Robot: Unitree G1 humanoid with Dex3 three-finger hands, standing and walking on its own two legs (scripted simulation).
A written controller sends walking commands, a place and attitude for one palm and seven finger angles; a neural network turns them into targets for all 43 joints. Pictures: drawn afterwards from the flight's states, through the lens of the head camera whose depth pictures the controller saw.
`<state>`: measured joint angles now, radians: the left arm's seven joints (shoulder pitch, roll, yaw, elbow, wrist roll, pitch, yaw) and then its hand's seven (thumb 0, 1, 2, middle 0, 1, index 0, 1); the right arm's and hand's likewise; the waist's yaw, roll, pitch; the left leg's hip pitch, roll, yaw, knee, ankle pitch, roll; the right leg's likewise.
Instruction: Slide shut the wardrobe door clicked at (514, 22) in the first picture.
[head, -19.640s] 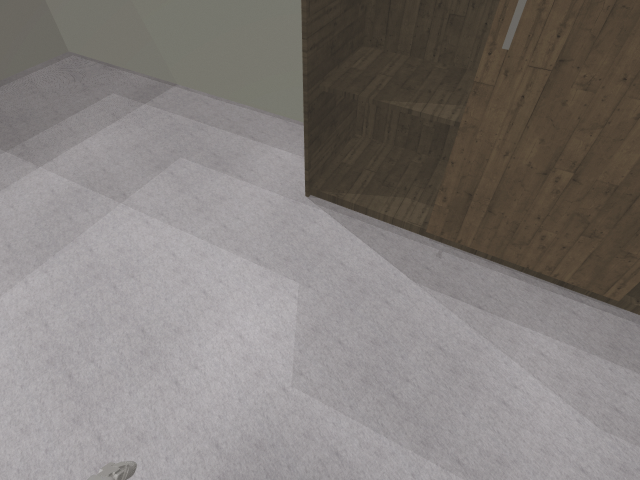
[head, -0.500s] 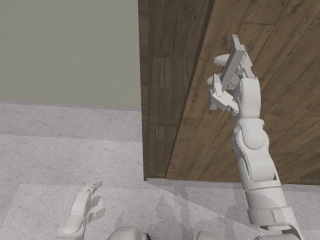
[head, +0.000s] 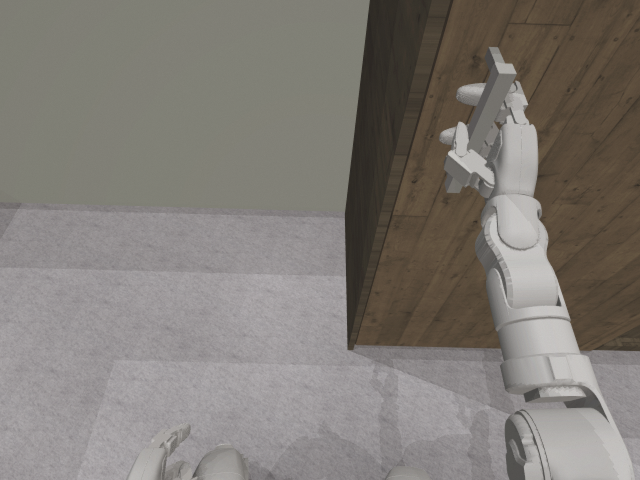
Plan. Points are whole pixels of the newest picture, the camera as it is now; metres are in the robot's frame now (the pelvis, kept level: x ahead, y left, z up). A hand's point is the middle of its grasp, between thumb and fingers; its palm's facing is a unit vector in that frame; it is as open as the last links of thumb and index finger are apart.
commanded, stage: step sideways, sliding the door along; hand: right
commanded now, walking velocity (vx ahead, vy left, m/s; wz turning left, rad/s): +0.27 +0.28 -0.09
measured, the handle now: (471, 127) +0.47 -0.20 +0.16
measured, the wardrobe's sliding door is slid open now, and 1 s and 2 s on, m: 0.00 0.00 0.00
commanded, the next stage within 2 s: stop walking and hold the door there in 0.32 s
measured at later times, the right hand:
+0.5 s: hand (444, 152) +0.43 -0.16 +0.15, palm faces +0.59 +0.78 -0.21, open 6.7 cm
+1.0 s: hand (445, 150) +0.44 -0.16 +0.16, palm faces +0.65 +0.72 -0.24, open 6.5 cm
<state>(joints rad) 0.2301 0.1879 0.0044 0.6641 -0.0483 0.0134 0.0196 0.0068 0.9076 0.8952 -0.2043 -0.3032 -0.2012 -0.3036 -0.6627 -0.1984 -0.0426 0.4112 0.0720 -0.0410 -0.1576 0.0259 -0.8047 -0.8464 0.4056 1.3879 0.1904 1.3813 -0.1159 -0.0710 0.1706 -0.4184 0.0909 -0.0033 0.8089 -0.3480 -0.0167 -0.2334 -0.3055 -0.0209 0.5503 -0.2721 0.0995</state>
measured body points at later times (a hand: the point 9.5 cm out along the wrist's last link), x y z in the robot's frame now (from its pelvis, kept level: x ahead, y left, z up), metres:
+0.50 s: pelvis +0.08 +0.18 -0.02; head +0.14 +0.18 +0.43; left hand +0.29 +0.38 -0.13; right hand +0.40 -0.20 +0.17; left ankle +0.15 +0.28 -0.73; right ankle +0.01 -0.04 -0.69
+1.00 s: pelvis +0.12 +0.20 +0.01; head +0.12 +0.20 +0.46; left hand +0.27 +0.44 -0.09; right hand +0.40 -0.20 +0.17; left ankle +0.13 +0.31 -0.73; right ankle +0.12 +0.10 -0.73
